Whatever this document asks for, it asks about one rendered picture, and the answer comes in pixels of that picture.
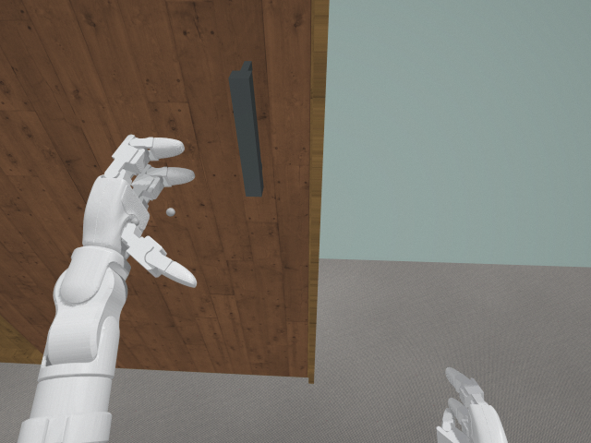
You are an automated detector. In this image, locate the wardrobe door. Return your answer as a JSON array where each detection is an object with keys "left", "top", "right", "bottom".
[
  {"left": 0, "top": 0, "right": 311, "bottom": 377},
  {"left": 0, "top": 315, "right": 37, "bottom": 350}
]

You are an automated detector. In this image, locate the robot left forearm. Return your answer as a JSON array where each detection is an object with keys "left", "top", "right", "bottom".
[{"left": 18, "top": 245, "right": 131, "bottom": 443}]

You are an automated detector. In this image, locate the robot right hand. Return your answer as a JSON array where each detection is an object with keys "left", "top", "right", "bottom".
[{"left": 437, "top": 367, "right": 508, "bottom": 443}]

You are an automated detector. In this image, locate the robot left hand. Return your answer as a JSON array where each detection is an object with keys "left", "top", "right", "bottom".
[{"left": 82, "top": 135, "right": 197, "bottom": 288}]

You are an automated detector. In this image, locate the handle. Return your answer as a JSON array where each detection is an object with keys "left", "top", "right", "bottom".
[{"left": 228, "top": 61, "right": 264, "bottom": 197}]

